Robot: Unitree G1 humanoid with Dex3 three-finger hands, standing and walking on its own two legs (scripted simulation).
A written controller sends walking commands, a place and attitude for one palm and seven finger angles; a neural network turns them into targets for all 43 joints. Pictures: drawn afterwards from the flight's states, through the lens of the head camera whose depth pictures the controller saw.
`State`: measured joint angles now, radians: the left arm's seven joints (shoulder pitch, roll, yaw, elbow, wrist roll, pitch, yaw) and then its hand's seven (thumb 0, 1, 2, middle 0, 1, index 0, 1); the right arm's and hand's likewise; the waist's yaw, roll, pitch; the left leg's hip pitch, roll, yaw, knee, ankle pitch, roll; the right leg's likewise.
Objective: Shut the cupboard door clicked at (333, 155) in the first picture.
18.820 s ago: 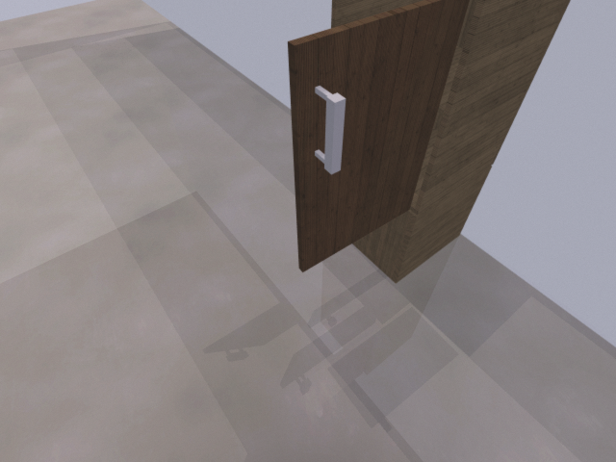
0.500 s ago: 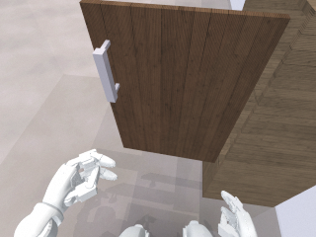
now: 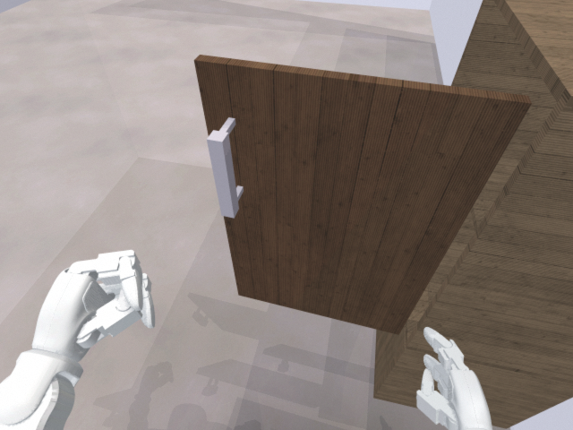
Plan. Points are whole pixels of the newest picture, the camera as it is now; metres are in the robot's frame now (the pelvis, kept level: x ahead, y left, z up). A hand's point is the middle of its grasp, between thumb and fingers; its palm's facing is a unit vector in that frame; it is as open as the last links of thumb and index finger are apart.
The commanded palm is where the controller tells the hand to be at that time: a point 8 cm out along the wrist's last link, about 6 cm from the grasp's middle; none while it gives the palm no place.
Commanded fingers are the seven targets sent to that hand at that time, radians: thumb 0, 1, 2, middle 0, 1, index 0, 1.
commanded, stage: raise the hand and make a fist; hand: left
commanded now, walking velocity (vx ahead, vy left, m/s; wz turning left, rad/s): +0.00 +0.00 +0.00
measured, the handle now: (229, 169) +0.45 +0.14 +0.14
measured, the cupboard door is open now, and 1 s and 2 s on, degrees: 87 87 87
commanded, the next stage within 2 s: bring the fist close to the handle in 0.64 s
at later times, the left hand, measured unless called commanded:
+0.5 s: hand (157, 304) +0.22 +0.17 +0.13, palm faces -0.17 -0.98 -0.05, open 3.1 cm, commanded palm +0.20 +0.23 +0.14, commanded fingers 0.00 0.90 0.90 -1.30 -1.50 -1.30 -1.50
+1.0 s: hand (161, 267) +0.26 +0.17 +0.15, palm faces -0.13 -0.99 -0.06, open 3.1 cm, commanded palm +0.24 +0.22 +0.14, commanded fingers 0.00 0.90 0.90 -1.30 -1.50 -1.30 -1.50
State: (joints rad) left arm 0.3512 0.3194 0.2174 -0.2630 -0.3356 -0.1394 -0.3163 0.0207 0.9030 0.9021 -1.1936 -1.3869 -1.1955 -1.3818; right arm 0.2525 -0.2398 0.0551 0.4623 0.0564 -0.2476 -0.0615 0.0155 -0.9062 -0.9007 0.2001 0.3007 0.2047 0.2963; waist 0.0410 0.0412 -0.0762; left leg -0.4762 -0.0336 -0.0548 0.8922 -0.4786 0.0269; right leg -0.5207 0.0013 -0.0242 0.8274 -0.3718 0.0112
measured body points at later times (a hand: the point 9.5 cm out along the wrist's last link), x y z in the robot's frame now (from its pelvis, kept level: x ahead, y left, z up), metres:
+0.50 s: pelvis +0.00 -0.01 +0.02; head +0.00 -0.02 +0.47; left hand +0.23 +0.23 +0.13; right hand +0.18 -0.24 -0.04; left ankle -0.01 +0.10 -0.70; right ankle +0.03 -0.13 -0.70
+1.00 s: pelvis -0.01 -0.01 +0.02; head -0.01 -0.02 +0.47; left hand +0.26 +0.23 +0.15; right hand +0.17 -0.23 -0.05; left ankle -0.01 +0.10 -0.70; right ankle +0.03 -0.13 -0.70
